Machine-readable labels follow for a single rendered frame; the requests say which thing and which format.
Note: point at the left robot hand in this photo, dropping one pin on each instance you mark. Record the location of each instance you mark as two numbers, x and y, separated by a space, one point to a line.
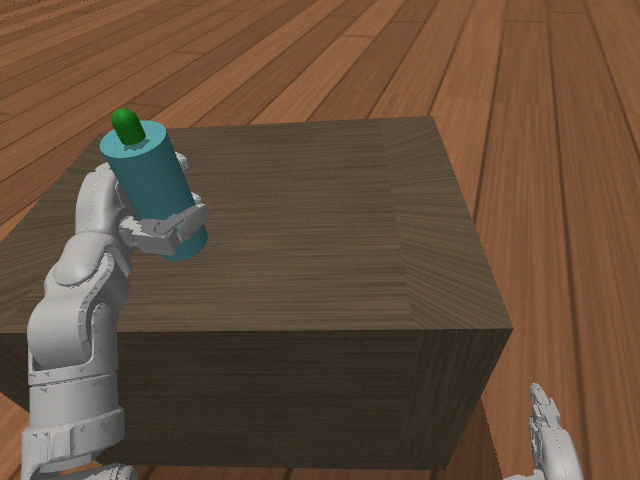
103 207

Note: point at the bottle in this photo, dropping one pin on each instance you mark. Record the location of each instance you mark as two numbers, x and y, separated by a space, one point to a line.
145 164

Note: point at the left robot arm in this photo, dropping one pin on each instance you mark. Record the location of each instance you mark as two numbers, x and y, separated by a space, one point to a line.
72 359

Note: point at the right robot hand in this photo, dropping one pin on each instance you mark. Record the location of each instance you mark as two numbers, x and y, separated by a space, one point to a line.
552 447

